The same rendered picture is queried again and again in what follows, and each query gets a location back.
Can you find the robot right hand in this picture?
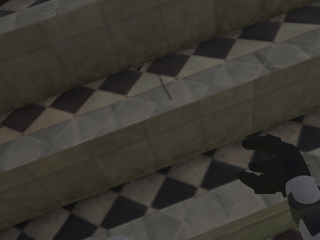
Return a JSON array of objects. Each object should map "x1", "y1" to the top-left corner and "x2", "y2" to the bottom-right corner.
[{"x1": 237, "y1": 134, "x2": 311, "y2": 198}]

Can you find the robot right forearm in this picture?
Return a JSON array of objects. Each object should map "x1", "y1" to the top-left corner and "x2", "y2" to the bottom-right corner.
[{"x1": 285, "y1": 175, "x2": 320, "y2": 240}]

